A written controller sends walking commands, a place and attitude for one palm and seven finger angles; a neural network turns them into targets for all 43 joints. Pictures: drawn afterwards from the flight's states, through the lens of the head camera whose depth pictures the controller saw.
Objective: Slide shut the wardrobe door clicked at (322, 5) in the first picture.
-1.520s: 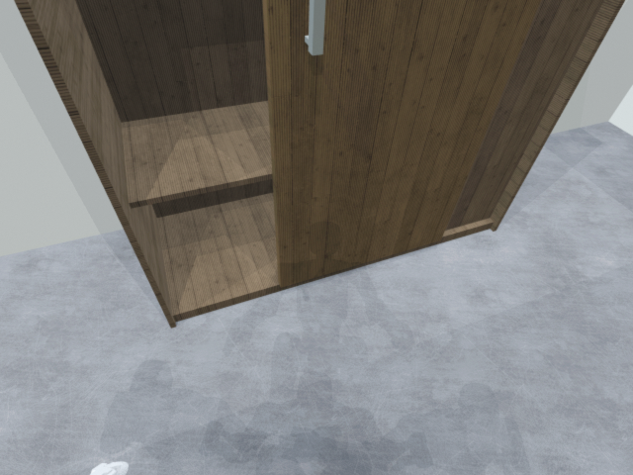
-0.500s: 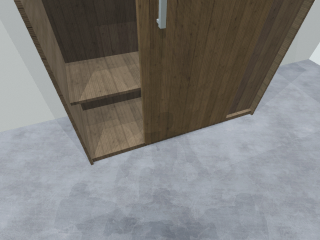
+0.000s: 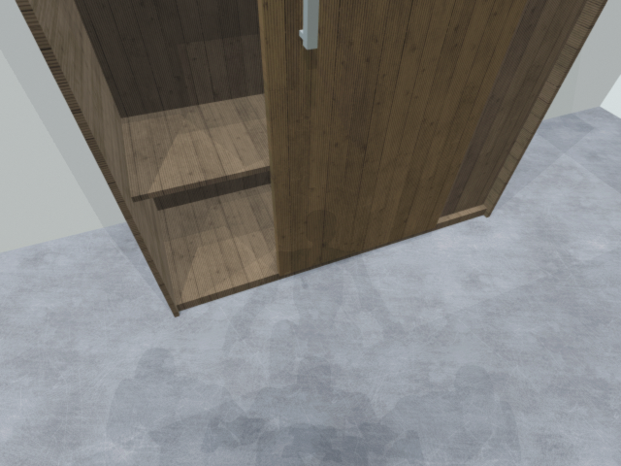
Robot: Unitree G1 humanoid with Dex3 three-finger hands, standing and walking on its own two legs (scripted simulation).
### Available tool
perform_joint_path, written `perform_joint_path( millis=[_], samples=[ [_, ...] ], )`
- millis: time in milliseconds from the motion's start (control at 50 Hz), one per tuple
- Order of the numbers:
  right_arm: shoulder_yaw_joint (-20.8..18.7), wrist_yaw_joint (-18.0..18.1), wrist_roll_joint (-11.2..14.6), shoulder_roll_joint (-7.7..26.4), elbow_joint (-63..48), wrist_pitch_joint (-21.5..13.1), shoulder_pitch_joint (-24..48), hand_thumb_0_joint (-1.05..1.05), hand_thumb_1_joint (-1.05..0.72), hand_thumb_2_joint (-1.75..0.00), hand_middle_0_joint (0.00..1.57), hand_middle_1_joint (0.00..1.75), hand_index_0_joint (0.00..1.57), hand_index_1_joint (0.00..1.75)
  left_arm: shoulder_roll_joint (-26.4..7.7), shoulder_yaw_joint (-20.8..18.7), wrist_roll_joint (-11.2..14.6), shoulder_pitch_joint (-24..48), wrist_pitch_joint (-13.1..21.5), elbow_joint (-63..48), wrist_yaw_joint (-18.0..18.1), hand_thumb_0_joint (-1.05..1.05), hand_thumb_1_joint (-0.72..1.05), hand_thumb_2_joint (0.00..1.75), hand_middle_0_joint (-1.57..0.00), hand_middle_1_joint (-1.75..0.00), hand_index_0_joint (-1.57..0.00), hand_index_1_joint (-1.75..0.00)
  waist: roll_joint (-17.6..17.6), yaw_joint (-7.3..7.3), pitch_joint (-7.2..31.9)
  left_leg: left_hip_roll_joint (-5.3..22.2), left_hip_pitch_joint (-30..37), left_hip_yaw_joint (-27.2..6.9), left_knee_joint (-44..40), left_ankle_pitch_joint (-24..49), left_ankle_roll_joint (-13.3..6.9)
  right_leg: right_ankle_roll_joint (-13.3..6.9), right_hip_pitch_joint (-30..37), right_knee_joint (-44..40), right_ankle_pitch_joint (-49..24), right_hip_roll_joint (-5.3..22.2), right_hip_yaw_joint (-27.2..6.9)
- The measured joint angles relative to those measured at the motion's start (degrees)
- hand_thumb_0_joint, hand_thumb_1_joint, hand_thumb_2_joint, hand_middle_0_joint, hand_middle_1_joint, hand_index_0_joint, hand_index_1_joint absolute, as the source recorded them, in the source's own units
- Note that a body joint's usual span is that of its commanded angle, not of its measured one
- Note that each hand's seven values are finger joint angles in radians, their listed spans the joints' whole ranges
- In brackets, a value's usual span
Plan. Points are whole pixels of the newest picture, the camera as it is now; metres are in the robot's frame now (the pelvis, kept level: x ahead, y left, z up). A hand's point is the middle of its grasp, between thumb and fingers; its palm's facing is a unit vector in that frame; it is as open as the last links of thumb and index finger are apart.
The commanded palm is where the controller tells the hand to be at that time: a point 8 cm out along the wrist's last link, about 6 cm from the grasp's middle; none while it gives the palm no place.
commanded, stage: turn to face it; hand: right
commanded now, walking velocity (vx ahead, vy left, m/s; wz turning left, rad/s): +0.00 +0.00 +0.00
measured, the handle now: out of the picture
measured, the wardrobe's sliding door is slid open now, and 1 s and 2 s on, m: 0.39 0.39 0.39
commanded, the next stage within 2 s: take the last steps up to it in 0.86 s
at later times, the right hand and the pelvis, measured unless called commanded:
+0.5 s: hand out of the picture +0.06 -0.17 -0.18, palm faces -0.14 +0.96 -0.25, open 7.4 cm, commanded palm none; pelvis -0.02 +0.01 -0.02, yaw +10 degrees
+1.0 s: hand out of the picture +0.11 -0.23 -0.18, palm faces -0.30 +0.93 -0.21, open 7.4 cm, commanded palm none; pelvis -0.02 -0.06 +0.00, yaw +21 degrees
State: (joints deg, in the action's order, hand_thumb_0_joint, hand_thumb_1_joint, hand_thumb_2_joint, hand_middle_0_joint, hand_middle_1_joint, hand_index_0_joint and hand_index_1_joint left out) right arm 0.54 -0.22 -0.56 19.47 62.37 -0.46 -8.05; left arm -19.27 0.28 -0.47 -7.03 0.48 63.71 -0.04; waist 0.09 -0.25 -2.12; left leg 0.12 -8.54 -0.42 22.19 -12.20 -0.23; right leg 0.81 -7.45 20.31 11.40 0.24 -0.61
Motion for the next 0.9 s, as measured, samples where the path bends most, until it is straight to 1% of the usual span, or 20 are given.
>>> perform_joint_path(
  millis=[80,140,200,300,340,380,420,440,460,480,500,540,600,700,760,800,820,840,860,900],
  samples=[
    [0.0,0.0,0.0,0.0,-0.1,0.0,0.0,0.01,-0.9,-0.89,0.2,0.3,0.2,0.3,0.0,0.0,0.0,0.2,0.0,0.0,0.1,0.01,0.91,0.9,-0.21,-0.3,-0.2,-0.3,0.0,-0.21,0.0,-0.1,0.1,-0.2,0.0,-0.1,0.0,0.0,0.2,0.0,0.2,0.1,0.2],
    [-0.4,0.3,0.0,-0.3,-1.0,0.7,-0.5,0.01,-0.9,-0.89,0.2,0.3,0.2,0.3,0.4,-0.4,-0.1,0.6,-0.3,-1.0,0.5,0.01,0.91,0.9,-0.21,-0.3,-0.2,-0.3,-0.1,-0.69,0.0,-0.6,-1.1,-1.2,1.3,-0.5,-0.1,0.1,-0.6,1.5,1.1,0.5,1.3],
    [-0.9,0.6,-0.1,-1.2,-2.4,1.9,-1.7,0.01,-0.9,-0.89,0.2,0.3,0.2,0.3,1.7,-0.9,-0.2,0.6,-0.9,-3.0,1.0,0.01,0.91,0.9,-0.2,-0.3,-0.2,-0.3,0.0,-0.9,-0.1,-1.3,-3.2,-2.9,4.3,-1.4,-0.1,0.3,-1.9,4.3,2.8,1.2,3.0],
    [-1.4,0.0,-0.3,-3.1,-5.2,3.4,-3.3,0.01,-0.9,-0.89,0.2,0.3,0.2,0.3,4.4,-1.5,-0.2,-0.4,-1.6,-6.4,1.2,0.01,0.91,0.9,-0.2,-0.3,-0.2,-0.3,0.9,-0.66,-1.0,-2.3,-7.8,-5.7,11.2,-3.9,-0.2,0.3,-4.5,9.3,5.5,1.9,5.9],
    [-1.7,-0.3,-0.4,-3.8,-6.4,3.6,-3.7,0.01,-0.9,-0.89,0.2,0.3,0.2,0.3,5.3,-1.7,-0.3,-0.9,-1.9,-7.2,1.1,0.01,0.91,0.9,-0.2,-0.3,-0.2,-0.3,1.3,-0.81,-1.6,-2.2,-10.0,-5.2,15.0,-4.9,-0.2,0.3,-5.4,11.5,6.6,2.2,7.1],
    [-2.0,-0.6,-0.5,-4.7,-7.6,3.6,-4.2,0.01,-0.9,-0.89,0.2,0.3,0.2,0.3,5.8,-2.0,-0.4,-1.4,-2.1,-7.7,1.0,0.01,0.91,0.9,-0.21,-0.3,-0.2,-0.3,1.2,-1.22,-2.3,-1.6,-11.2,-3.0,17.8,-7.1,-0.1,0.6,-6.1,14.3,8.2,2.9,8.4],
    [-2.1,-0.7,-0.8,-6.1,-8.5,3.1,-4.7,0.01,-0.9,-0.89,0.2,0.3,0.2,0.3,5.6,-2.5,-0.3,-1.8,-2.7,-8.0,0.9,0.01,0.9,0.9,-0.21,-0.3,-0.2,-0.3,-0.7,-0.9,-2.8,-2.8,-11.7,-1.7,18.9,-7.5,-2.4,1.1,-8.4,19.8,10.2,4.6,8.0],
    [-2.1,-0.6,-0.9,-6.7,-9.0,2.7,-5.0,0.01,-0.9,-0.89,0.2,0.3,0.2,0.3,5.6,-2.7,-0.2,-1.9,-3.2,-8.1,1.0,0.01,0.91,0.9,-0.21,-0.3,-0.2,-0.3,-1.1,-0.85,-2.8,-3.0,-12.2,-1.5,19.3,-7.4,-2.9,1.3,-10.7,24.5,13.1,4.1,6.4],
    [-2.0,-0.3,-0.8,-7.3,-9.3,2.4,-5.2,0.01,-0.9,-0.89,0.2,0.3,0.2,0.3,5.6,-2.9,-0.2,-1.9,-3.7,-7.9,1.0,0.01,0.91,0.9,-0.21,-0.3,-0.2,-0.3,-1.3,-1.01,-2.9,-3.1,-12.3,-1.6,18.7,-7.0,-3.0,1.4,-13.0,29.7,15.2,3.1,4.4],
    [-1.9,-0.1,-0.8,-7.9,-9.6,2.2,-5.5,0.01,-0.9,-0.89,0.2,0.3,0.2,0.3,5.5,-3.1,-0.1,-1.8,-4.0,-7.8,1.0,0.01,0.91,0.9,-0.2,-0.3,-0.2,-0.3,-1.5,-1.17,-3.0,-3.3,-12.0,-1.8,17.4,-6.2,-2.7,1.5,-14.9,34.3,15.4,2.2,2.7],
    [-1.8,0.0,-0.7,-8.3,-9.7,2.3,-5.8,0.0,-0.9,-0.89,0.2,0.3,0.2,0.3,5.5,-3.2,-0.1,-1.7,-4.1,-7.7,0.9,0.01,0.91,0.9,-0.2,-0.3,-0.2,-0.3,-1.6,-1.29,-3.1,-3.5,-11.6,-2.2,15.8,-5.1,-2.7,1.6,-16.4,37.6,14.6,1.7,1.8],
    [-1.8,0.2,-0.6,-8.9,-9.7,2.4,-6.5,0.0,-0.9,-0.89,0.2,0.3,0.2,0.3,5.6,-3.3,-0.2,-1.6,-3.9,-7.9,0.8,0.01,0.91,0.9,-0.2,-0.3,-0.2,-0.3,-1.4,-1.31,-2.9,-3.8,-10.8,-3.1,12.4,-2.9,-2.8,2.0,-18.2,40.4,12.5,1.2,1.1],
    [-2.0,0.4,-0.6,-9.2,-9.5,2.4,-7.3,0.01,-0.9,-0.89,0.2,0.3,0.2,0.3,6.0,-3.3,-0.3,-1.7,-3.4,-8.3,0.9,0.01,0.91,0.9,-0.2,-0.3,-0.2,-0.3,-0.5,-1.25,-2.1,-4.0,-10.0,-4.7,8.4,-0.3,-2.6,2.4,-18.2,38.7,11.3,0.9,0.9],
    [-2.7,0.5,-0.8,-8.4,-9.3,2.4,-7.9,0.01,-0.9,-0.89,0.21,0.3,0.2,0.3,6.3,-3.3,0.0,-1.7,-3.1,-8.7,1.4,0.01,0.91,0.9,-0.2,-0.3,-0.2,-0.3,0.6,-1.6,-0.6,-4.6,-9.7,-7.2,5.2,2.1,-1.7,2.3,-15.0,30.1,12.2,0.6,0.5],
    [-3.2,0.6,-1.0,-7.4,-9.3,2.8,-7.6,0.01,-0.9,-0.89,0.21,0.3,0.2,0.3,6.7,-3.2,0.3,-1.8,-2.6,-9.2,1.5,0.01,0.91,0.9,-0.2,-0.3,-0.2,-0.3,1.3,-1.74,0.3,-5.0,-10.4,-8.4,5.0,2.7,-0.7,1.5,-11.9,22.5,11.9,0.2,0.4],
    [-3.5,0.8,-0.8,-6.6,-9.3,3.1,-7.4,0.01,-0.9,-0.89,0.2,0.3,0.2,0.3,6.9,-2.9,0.4,-2.4,-1.8,-9.7,1.7,0.01,0.91,0.9,-0.2,-0.3,-0.2,-0.3,1.7,-1.42,1.0,-5.4,-11.2,-9.0,6.0,2.5,0.2,0.9,-8.3,13.9,8.4,0.0,0.6],
    [-3.7,0.8,-0.6,-6.1,-9.3,3.3,-7.3,0.01,-0.9,-0.89,0.2,0.3,0.2,0.3,7.2,-2.7,0.4,-2.8,-1.2,-9.8,1.8,0.01,0.91,0.9,-0.2,-0.3,-0.2,-0.3,2.2,-1.06,1.3,-5.4,-12.1,-9.2,7.5,1.8,0.6,-1.0,-7.1,11.0,7.3,-0.2,0.9],
    [-4.0,0.8,-0.5,-5.5,-9.1,3.6,-6.9,0.01,-0.9,-0.89,0.2,0.3,0.2,0.3,7.7,-2.5,0.2,-3.1,-1.0,-9.8,1.8,0.01,0.91,0.9,-0.2,-0.3,-0.2,-0.3,3.0,-0.89,1.4,-5.2,-13.1,-9.3,10.5,-2.3,0.5,-2.3,-6.9,10.9,7.0,-0.7,1.5],
    [-4.2,0.8,-0.6,-5.1,-8.8,3.9,-6.6,0.01,-0.9,-0.89,0.2,0.3,0.2,0.3,8.1,-2.3,-0.1,-3.7,-0.9,-9.9,1.8,0.01,0.91,0.9,-0.2,-0.3,-0.2,-0.3,3.3,-0.72,1.4,-5.1,-14.6,-8.5,15.1,-6.8,0.9,-2.9,-6.7,11.0,6.9,-0.6,2.0],
    [-4.7,0.5,-0.9,-4.4,-8.4,4.3,-5.9,0.01,-0.9,-0.89,0.2,0.3,0.2,0.3,8.8,-1.7,-0.5,-4.9,-1.0,-9.9,1.9,0.01,0.91,0.9,-0.2,-0.3,-0.2,-0.3,3.4,-0.39,1.6,-4.9,-17.8,-6.4,25.8,-10.3,1.6,-3.2,-5.6,9.7,6.3,-0.2,2.7]
  ],
)
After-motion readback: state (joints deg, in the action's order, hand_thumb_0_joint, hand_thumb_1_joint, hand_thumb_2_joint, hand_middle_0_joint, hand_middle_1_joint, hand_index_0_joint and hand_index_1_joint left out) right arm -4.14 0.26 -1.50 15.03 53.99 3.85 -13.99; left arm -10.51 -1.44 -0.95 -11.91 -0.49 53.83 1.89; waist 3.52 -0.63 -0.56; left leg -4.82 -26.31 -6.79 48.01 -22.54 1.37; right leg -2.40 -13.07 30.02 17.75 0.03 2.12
